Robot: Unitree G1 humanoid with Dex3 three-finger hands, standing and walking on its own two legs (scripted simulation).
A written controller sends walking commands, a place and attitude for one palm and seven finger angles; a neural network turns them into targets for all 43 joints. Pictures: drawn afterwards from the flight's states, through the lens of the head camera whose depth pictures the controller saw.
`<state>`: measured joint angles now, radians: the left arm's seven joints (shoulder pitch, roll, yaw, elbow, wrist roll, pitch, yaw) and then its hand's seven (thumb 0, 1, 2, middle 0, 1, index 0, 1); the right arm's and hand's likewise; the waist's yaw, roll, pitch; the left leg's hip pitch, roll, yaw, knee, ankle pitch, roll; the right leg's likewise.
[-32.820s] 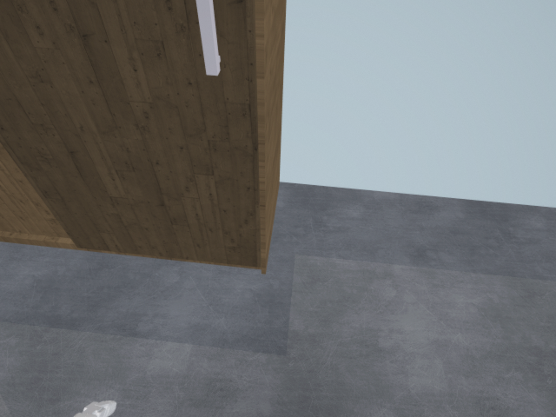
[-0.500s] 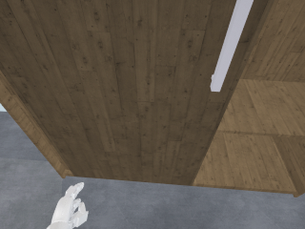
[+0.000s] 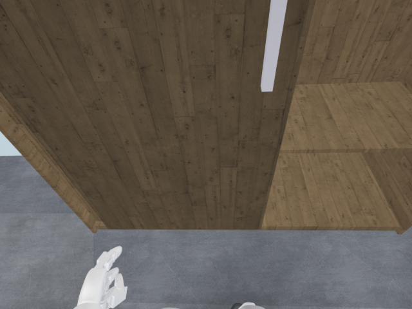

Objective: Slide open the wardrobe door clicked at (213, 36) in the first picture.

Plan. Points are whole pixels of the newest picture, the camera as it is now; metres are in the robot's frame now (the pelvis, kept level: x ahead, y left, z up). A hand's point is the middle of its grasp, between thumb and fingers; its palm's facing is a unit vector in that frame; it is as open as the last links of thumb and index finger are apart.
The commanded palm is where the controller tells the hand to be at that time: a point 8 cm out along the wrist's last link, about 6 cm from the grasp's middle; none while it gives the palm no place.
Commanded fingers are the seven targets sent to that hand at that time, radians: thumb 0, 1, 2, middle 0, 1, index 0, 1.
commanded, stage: step back with the hand held close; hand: right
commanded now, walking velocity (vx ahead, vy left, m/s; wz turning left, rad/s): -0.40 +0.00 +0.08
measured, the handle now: (272, 27) +0.58 -0.11 +0.27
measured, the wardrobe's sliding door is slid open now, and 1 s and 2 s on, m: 0.67 0.67 0.67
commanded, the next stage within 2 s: stop stepping back and stand still in 0.06 s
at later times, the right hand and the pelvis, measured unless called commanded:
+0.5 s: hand out of the picture +0.13 -0.28 +0.18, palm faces +0.31 +0.83 -0.47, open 7.4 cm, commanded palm +0.08 -0.32 +0.19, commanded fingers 0.00 -0.90 -0.90 0.20 0.30 0.20 0.30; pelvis -0.09 -0.03 +0.02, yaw +5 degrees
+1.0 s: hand out of the picture +0.15 -0.31 +0.16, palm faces +0.35 +0.80 -0.49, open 7.4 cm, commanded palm none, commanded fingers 0.00 -0.90 -0.90 0.20 0.30 0.20 0.30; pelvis -0.08 -0.05 +0.00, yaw +3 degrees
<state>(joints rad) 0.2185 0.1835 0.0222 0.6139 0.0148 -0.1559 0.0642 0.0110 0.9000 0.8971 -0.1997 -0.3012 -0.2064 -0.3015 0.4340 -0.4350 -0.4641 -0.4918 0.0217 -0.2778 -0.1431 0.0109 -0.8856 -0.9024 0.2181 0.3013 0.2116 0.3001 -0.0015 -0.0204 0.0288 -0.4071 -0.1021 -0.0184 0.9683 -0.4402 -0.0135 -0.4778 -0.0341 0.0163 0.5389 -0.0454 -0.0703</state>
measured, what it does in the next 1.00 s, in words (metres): steps on the spot: left foot, then right foot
